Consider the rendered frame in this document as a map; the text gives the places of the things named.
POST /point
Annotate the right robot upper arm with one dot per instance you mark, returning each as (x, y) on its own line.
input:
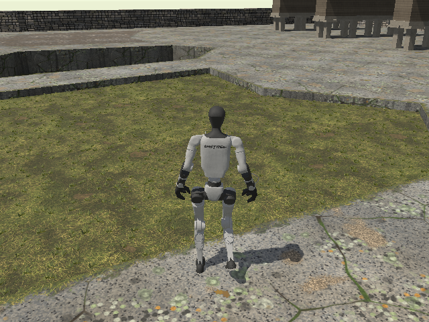
(240, 154)

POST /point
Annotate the left robot upper arm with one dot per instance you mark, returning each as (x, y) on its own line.
(191, 151)

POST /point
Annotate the left robot shin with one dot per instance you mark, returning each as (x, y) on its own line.
(199, 242)

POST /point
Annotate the robot right forearm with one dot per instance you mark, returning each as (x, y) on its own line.
(248, 179)

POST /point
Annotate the right robot hand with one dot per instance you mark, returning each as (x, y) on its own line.
(248, 192)

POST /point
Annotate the robot left thigh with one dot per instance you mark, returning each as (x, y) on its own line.
(197, 198)

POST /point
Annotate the robot left forearm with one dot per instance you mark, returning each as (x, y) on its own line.
(182, 177)

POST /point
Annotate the left robot hand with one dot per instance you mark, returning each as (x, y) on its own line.
(182, 190)

